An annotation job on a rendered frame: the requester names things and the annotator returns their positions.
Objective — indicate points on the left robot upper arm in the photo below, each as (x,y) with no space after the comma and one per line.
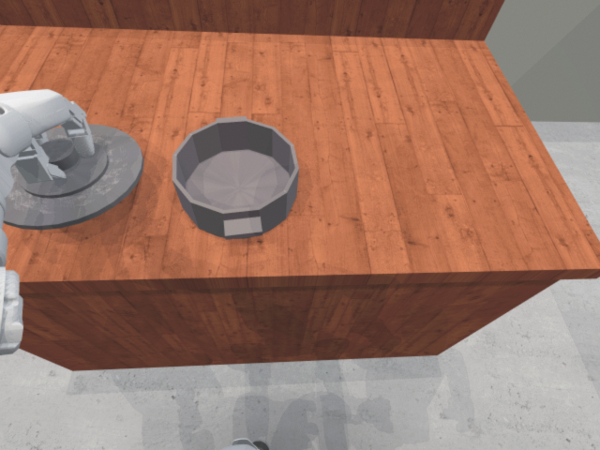
(11,312)

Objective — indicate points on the robot left forearm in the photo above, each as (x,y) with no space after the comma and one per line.
(15,137)

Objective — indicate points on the knob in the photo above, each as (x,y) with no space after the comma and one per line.
(62,153)

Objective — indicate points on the table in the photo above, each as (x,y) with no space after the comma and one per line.
(427,205)

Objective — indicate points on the left robot shin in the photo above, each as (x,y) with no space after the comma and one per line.
(243,441)

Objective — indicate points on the pot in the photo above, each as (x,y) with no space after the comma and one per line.
(236,178)

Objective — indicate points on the lid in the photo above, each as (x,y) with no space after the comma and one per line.
(93,185)

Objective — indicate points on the left robot hand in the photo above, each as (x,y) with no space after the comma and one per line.
(44,110)

